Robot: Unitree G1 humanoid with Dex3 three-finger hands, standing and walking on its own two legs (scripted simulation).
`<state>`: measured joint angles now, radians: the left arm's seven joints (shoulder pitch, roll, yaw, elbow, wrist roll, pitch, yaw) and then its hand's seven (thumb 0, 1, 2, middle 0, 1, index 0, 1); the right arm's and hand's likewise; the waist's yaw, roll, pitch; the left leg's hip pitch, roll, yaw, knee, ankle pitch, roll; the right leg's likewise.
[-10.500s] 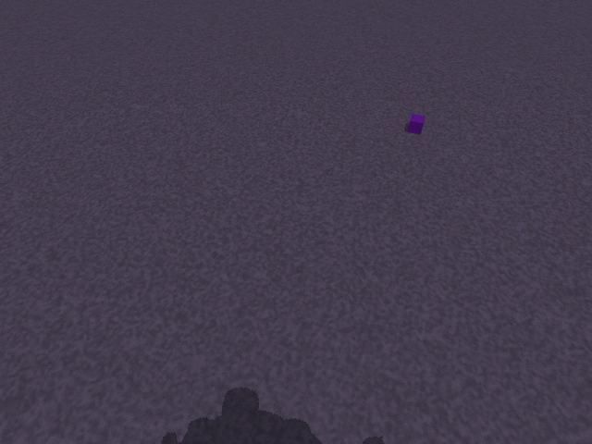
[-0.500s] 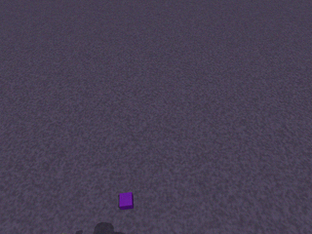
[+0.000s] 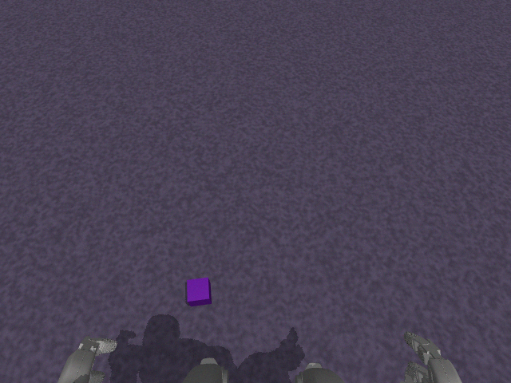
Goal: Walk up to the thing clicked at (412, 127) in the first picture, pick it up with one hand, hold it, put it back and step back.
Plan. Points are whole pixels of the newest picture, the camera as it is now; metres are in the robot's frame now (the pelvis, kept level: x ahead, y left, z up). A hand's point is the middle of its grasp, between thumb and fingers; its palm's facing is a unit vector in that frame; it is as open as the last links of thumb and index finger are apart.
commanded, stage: rise first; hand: left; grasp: from above
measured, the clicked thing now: (199, 292) +0.43 +0.20 -0.68
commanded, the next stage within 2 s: none
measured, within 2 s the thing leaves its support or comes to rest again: neither
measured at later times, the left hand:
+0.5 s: hand (133, 365) +0.19 +0.26 -0.28, palm faces -0.40 -0.61 -0.68, open 13.6 cm
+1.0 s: hand (162, 318) +0.30 +0.26 -0.45, palm faces -0.44 -0.15 -0.88, open 13.0 cm
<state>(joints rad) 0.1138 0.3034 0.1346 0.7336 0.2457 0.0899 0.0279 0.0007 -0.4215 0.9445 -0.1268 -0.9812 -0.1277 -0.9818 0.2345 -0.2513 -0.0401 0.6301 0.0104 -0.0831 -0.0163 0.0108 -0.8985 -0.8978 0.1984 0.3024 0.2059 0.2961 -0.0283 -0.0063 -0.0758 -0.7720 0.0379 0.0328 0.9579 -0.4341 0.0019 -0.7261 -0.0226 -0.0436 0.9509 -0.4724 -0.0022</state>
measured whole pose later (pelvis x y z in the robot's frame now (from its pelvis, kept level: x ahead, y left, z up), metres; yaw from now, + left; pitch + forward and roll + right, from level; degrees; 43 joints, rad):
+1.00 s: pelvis -0.10 -0.01 -0.30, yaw -4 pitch +34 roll -4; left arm -0.63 0.54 0.05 1.09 1.01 -0.11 0.31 0.00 -0.34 0.87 -0.24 -0.87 -0.24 -0.87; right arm 0.12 -0.25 -0.04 0.76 -0.06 -0.09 0.04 0.01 -0.88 -0.89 0.20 0.30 0.21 0.30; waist -0.09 0.01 -0.14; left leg -2.08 0.08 -0.05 2.09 -0.61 0.01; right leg -2.01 -0.01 -0.08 2.08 -0.67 -0.03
